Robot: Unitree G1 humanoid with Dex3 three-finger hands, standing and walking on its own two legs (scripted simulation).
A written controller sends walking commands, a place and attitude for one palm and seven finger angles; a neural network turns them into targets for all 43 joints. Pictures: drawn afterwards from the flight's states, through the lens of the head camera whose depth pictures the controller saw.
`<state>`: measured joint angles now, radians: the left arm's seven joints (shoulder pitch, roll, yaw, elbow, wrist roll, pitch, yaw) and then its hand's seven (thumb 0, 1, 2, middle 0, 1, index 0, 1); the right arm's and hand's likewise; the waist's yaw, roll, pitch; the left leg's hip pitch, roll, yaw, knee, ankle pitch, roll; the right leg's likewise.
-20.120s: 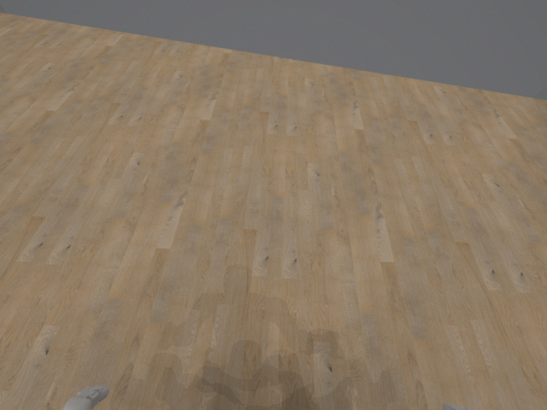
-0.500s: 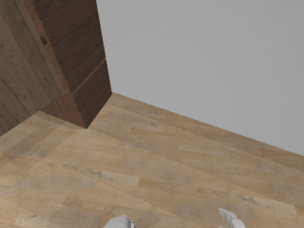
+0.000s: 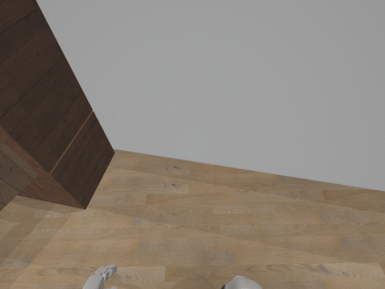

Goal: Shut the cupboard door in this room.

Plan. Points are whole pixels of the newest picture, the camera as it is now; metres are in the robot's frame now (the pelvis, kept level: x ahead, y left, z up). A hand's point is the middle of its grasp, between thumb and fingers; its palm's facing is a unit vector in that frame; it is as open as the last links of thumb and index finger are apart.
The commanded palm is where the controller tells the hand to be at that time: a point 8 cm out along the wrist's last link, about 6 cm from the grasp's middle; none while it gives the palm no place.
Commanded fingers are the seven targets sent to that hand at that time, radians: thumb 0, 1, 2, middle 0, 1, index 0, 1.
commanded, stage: turn to face it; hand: left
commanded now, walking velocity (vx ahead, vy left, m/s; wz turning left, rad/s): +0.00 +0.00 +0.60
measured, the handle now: out of the picture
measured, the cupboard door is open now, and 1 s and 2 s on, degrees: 75 75 75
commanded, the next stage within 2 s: take the last steps up to it in 1.68 s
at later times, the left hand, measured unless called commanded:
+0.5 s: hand out of the picture +0.00 +0.25 -0.17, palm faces +0.34 -0.91 -0.22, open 7.4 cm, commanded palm none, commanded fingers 0.00 0.90 0.90 -0.20 -0.30 -0.20 -0.30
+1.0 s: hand out of the picture -0.04 +0.16 -0.12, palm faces +0.56 -0.77 -0.30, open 7.4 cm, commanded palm none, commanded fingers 0.00 0.90 0.90 -0.20 -0.30 -0.20 -0.30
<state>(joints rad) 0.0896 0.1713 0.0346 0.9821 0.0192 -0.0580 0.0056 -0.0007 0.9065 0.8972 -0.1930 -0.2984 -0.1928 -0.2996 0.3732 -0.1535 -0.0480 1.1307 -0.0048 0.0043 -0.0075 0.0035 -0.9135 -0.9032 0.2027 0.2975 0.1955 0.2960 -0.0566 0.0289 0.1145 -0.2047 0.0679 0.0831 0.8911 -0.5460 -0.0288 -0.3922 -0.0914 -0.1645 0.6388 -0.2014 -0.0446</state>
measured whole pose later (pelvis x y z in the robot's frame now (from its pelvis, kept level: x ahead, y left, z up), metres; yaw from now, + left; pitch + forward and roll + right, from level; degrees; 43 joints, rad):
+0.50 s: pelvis -0.01 +0.03 +0.01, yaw +17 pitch +0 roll -1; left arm 0.17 0.26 0.09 0.97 0.02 0.08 0.01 0.00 0.91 0.90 -0.20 -0.30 -0.19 -0.30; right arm 0.20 -0.20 -0.07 0.93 -0.02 0.03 0.01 0.00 -0.91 -0.90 0.20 0.30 0.19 0.30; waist 0.00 -0.05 0.07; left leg -0.30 0.03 0.07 0.60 -0.30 0.03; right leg -0.52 -0.12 -0.12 1.07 -0.39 0.07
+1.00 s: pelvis -0.02 -0.06 +0.02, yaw +35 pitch -3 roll +3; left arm 0.16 0.17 0.02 0.89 0.01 0.02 0.03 0.00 0.90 0.90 -0.20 -0.30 -0.20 -0.30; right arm 0.19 -0.28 -0.11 0.95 -0.02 0.09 0.03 0.01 -0.91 -0.90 0.20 0.30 0.20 0.30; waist -0.04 0.05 0.08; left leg -0.52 -0.02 -0.04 1.17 -0.36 -0.06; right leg -0.22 -0.08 -0.14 0.53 -0.26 -0.04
